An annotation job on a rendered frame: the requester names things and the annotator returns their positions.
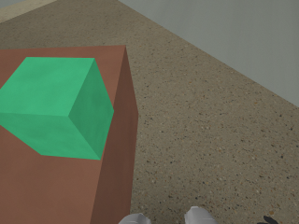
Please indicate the left robot thigh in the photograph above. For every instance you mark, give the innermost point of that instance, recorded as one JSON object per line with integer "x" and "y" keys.
{"x": 135, "y": 219}

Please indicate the pedestal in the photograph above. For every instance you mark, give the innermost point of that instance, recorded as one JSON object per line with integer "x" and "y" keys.
{"x": 43, "y": 189}

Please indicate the robot thigh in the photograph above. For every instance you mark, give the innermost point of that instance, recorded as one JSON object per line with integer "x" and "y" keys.
{"x": 135, "y": 219}
{"x": 199, "y": 215}

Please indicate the carton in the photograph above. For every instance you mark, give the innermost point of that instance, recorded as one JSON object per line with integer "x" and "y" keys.
{"x": 58, "y": 106}

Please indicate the right robot thigh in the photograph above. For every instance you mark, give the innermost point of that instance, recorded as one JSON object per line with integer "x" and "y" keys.
{"x": 199, "y": 215}

